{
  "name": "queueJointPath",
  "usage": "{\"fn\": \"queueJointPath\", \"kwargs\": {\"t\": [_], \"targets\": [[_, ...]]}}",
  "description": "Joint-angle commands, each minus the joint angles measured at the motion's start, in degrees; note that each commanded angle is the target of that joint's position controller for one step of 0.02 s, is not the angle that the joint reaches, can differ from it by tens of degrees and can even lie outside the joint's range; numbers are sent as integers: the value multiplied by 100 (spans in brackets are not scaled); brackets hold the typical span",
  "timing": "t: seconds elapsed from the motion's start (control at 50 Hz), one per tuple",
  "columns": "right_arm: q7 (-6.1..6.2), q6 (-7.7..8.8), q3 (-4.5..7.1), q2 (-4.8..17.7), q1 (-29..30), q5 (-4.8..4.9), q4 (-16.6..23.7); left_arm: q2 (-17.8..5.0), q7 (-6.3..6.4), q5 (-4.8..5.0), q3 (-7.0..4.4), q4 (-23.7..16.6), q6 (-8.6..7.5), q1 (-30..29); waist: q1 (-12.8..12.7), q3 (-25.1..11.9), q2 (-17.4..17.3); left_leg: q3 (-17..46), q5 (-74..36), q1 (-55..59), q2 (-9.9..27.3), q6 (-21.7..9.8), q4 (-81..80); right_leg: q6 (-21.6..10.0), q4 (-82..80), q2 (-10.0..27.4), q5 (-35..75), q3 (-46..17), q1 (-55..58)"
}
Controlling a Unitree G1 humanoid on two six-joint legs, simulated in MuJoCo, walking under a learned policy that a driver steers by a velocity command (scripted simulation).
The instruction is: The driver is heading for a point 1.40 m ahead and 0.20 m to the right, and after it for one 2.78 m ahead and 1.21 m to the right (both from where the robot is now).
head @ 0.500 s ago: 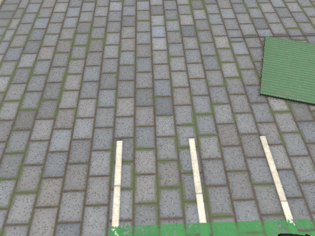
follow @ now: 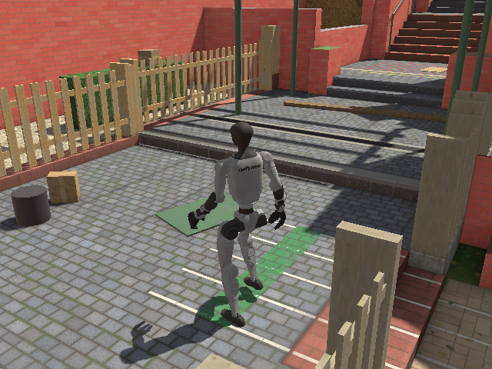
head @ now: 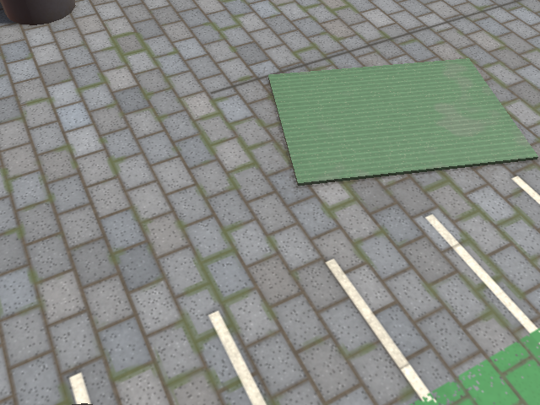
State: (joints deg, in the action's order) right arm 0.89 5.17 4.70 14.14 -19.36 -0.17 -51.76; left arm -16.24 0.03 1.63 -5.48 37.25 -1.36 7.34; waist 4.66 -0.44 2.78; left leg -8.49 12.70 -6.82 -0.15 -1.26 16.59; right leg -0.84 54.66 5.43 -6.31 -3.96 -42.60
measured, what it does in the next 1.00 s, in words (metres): walks ahead, turning right: right foot, then left foot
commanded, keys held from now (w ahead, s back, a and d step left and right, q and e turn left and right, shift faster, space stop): w+e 0.38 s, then w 0.62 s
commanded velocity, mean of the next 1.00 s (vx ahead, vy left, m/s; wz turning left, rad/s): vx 0.50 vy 0.00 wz -0.36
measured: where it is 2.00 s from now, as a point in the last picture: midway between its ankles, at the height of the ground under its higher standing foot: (336, 202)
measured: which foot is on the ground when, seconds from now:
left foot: down 0.00-0.20, up 0.22-0.66, down 0.68-1.00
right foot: up 0.00-0.18, down 0.20-0.70, up 0.72-1.00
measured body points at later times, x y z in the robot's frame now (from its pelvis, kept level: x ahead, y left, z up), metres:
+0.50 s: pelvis +0.27 -0.08 +0.00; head +0.30 -0.10 +0.45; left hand +0.41 +0.17 -0.11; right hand +0.40 -0.38 -0.09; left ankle +0.47 +0.06 -0.68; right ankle +0.22 -0.15 -0.75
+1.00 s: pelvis +0.55 -0.10 +0.00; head +0.58 -0.10 +0.45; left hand +0.81 +0.07 -0.09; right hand +0.48 -0.37 -0.12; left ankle +0.55 -0.02 -0.75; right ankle +0.60 -0.31 -0.68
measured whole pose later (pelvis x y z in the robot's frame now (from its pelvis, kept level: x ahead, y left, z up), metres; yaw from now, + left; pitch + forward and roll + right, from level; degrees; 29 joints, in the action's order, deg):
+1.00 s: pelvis +0.55 -0.10 +0.00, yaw -19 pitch +2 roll +0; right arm -0.9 4.7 2.6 14.2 -20.4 0.2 -48.1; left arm -15.7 0.4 0.2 -3.6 38.5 -3.4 8.4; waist 3.8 0.4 2.3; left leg -1.4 10.5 -7.9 -3.6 -4.0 15.9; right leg 0.4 49.8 5.9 -6.3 -3.2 -38.9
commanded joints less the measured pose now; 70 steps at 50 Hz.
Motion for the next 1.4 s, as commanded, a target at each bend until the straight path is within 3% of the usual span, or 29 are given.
{"fn": "queueJointPath", "kwargs": {"t": [0.02,0.14,0.2,0.22,0.24,0.26,0.28,0.3,0.34,0.4,0.5,0.62,0.68,0.7,0.72,0.74,0.76,0.8,0.84,1.02,1.14,1.18,1.22,1.24,1.26,1.28,1.3,1.34,1.4], "targets": [[25,60,165,879,334,30,389,-45,-93,6,61,-512,-62,-509,-100,110,-638,654,-1311,353,1515,-769,-682,-34,-770,68,610,83,-101],[21,-101,266,1227,62,133,286,-135,-281,-6,36,-848,-31,-1040,-38,353,-832,35,-2770,949,1699,-535,-83,-347,-1707,-297,-340,770,558],[88,-192,290,1365,153,200,336,-684,-249,-37,-308,-409,0,708,-1036,-616,-820,-464,-4890,418,1387,-241,2367,-852,-2478,-1036,-218,1157,3270],[86,-152,172,1059,170,-4,510,-1192,-128,-24,-481,-214,43,1673,-1373,-1179,-59,-446,-2449,-1336,1150,34,4269,-1244,-2395,-47,30,-400,5199],[-3,56,-61,420,-67,-113,919,-1707,-133,-3,-475,-302,-52,1447,-738,-1746,1212,400,2138,-3636,18,272,5979,-2278,-3188,1246,-1043,-3701,6598],[-87,273,24,865,607,127,996,-1205,-141,-56,-334,-327,-98,1763,-1218,-1949,621,1309,1912,-4295,143,196,6467,-2207,-3692,1305,-1200,-3986,6663],[-113,354,38,946,922,258,1116,-932,-137,-84,-245,-251,-151,1523,-1138,-1249,508,1230,1326,-4592,361,105,6303,-1975,-3683,1136,-581,-3119,6110],[-74,378,16,907,922,141,1064,-780,-126,-48,-189,-304,-174,1118,-871,-877,-21,1250,860,-4222,598,97,5838,-1791,-3682,894,-30,-2456,5204],[-52,270,89,957,797,-12,1053,-555,-107,-123,-90,-436,-194,521,-424,-488,-52,1284,510,-3393,818,204,5158,-1623,-3908,547,801,-1790,3835],[-55,95,48,749,861,-63,1127,-614,-27,-110,-91,-342,-252,489,-265,-331,-77,1141,178,-3156,734,420,4428,-1666,-4108,396,1346,-1387,3128],[-153,119,-156,371,1901,-44,1313,-693,64,-67,-104,-12,-256,969,-714,-90,116,942,-1854,-2481,390,417,2210,-1246,-4092,-16,951,-647,2706],[-292,171,-65,722,2318,56,1565,-788,47,-43,-123,287,-227,1432,-846,161,261,1055,-1258,-2542,264,13,1372,-1119,-3604,578,610,-1294,3745],[-270,213,104,1002,1134,-15,1291,-662,55,-78,-75,237,-166,1257,-228,-474,217,830,-1120,-807,109,-391,1132,-799,-2217,136,2320,-980,3732],[-242,219,180,1324,139,-80,1176,-444,69,-173,31,86,-167,1234,162,-1344,-322,1832,-1472,795,1016,-774,1317,-559,-577,-264,1281,-617,2853],[-282,175,287,1687,-357,-84,956,-58,61,-28,139,113,-254,2160,-141,-2080,-2160,4504,-190,2696,2204,-1789,697,-75,1473,-1141,-2086,-246,725],[-297,138,159,1157,-399,97,966,-507,53,-1,78,203,-301,1950,59,-1876,-1671,5281,1251,2729,2217,-1726,145,-51,2121,-935,-2603,-696,-94],[-252,99,77,905,-22,98,1034,-766,37,41,12,54,-318,1230,140,-1016,-1092,4432,1380,2008,2024,-1441,43,-70,2236,-650,-2092,-561,-415],[-232,39,-10,750,539,-31,1103,-621,63,-113,35,-127,-336,597,-140,-215,-517,3369,313,561,1601,-1263,-176,-77,1642,-205,-1328,-214,-121],[-235,81,-68,608,632,-67,1088,-463,54,-116,31,-86,-298,808,-403,-182,-774,2825,-438,17,1297,-1188,-400,-61,1195,-13,-1046,-167,412],[-124,21,17,1005,67,106,698,-101,-9,-118,189,-297,-306,-377,-117,89,-658,1524,-1590,-25,1022,-1029,-741,161,-1409,-7,862,188,483],[-111,-132,43,1127,-406,146,444,-164,-208,-37,195,-578,-398,-1199,122,360,-721,1640,-1679,709,1376,-973,-366,-23,-2356,-248,560,341,553],[-77,-188,81,1227,-339,161,417,-286,-247,-50,148,-561,-430,-994,-81,245,-823,1635,-2392,913,1451,-868,-12,-199,-2596,-372,162,415,987],[-46,-217,56,1187,-168,174,456,-656,-192,-118,-51,-193,-436,256,-754,-540,-758,1244,-3849,590,1073,-631,1364,-512,-2866,-598,338,617,2920],[-42,-190,-65,911,-99,57,617,-1060,-121,-205,-173,-7,-432,1370,-1199,-1406,-297,1077,-2585,-638,775,-408,3011,-920,-2576,395,686,-440,4827],[-78,-73,-272,276,-800,45,719,-1466,-113,-208,-247,85,-399,1653,-901,-2125,1210,918,1388,-2989,-195,-26,5031,-1785,-2953,1777,-198,-2949,6757],[-104,10,-145,813,-499,166,621,-924,-94,-153,-125,80,-365,1789,-1193,-2129,843,1618,2010,-3654,-52,-32,5733,-1731,-3407,1788,-979,-3490,6626],[-117,44,-53,1073,34,279,808,-743,-64,-144,-43,85,-363,1440,-1159,-1243,552,1570,1527,-3967,197,-47,5849,-1470,-3556,1597,-847,-2601,5892],[-96,-1,-38,958,465,170,900,-458,-81,-195,56,100,-391,790,-798,-427,109,1407,735,-3603,594,11,5340,-1230,-3951,1154,-183,-1494,4412],[-88,-227,-34,663,120,193,795,-318,-99,-218,68,216,-532,467,-400,-148,280,1463,293,-2974,768,110,5025,-1144,-4510,925,274,-640,3455]]}}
